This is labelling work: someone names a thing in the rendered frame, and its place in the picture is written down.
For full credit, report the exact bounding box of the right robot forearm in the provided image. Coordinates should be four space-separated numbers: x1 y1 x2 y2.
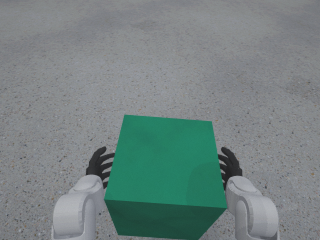
225 176 280 240

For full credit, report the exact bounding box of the left robot forearm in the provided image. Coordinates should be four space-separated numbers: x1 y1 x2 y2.
51 174 105 240

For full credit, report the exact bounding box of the carton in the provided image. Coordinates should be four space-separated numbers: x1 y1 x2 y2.
104 114 227 240

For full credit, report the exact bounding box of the left robot hand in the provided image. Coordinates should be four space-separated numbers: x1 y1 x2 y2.
86 146 115 189

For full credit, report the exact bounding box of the right robot hand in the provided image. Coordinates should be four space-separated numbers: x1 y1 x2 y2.
218 147 243 191

